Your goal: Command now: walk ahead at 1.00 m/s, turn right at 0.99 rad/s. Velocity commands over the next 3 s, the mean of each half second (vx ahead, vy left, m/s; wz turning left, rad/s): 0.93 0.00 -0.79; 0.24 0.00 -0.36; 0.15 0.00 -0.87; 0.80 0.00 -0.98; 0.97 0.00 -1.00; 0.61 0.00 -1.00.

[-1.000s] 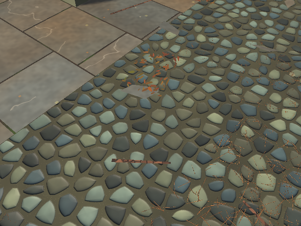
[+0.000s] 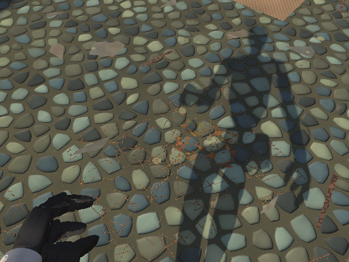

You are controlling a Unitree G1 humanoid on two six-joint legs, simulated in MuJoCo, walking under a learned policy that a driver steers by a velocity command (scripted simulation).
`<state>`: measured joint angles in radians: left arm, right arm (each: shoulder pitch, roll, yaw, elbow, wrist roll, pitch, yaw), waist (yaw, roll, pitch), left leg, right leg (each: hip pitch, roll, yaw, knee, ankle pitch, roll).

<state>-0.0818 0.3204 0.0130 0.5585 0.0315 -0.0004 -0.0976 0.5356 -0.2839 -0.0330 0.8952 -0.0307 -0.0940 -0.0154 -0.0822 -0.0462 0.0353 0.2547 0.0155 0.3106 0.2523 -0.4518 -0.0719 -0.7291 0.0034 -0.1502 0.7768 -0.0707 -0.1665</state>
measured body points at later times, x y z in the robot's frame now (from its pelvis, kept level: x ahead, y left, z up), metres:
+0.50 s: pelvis +0.47 +0.00 +0.01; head +0.51 -0.01 +0.46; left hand +0.59 +0.28 -0.12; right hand +0.59 -0.30 -0.06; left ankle +0.63 +0.08 -0.71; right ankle +0.22 -0.02 -0.63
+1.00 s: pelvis +0.67 -0.07 +0.02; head +0.70 -0.11 +0.47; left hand +0.97 +0.06 -0.06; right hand +0.65 -0.39 -0.09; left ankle +0.69 +0.07 -0.63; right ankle +0.71 -0.20 -0.71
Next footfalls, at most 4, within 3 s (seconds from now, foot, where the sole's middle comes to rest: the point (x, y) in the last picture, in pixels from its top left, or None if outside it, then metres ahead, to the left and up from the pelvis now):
0.06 right None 0.23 -0.02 -0.75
0.44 left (149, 208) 0.67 0.06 -0.75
0.88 right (216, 185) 0.75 -0.22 -0.75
1.22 left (170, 165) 0.86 -0.03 -0.75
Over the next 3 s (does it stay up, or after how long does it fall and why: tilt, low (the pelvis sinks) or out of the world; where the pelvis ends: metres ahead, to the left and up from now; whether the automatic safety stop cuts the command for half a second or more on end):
stays up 0.41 -1.13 0.02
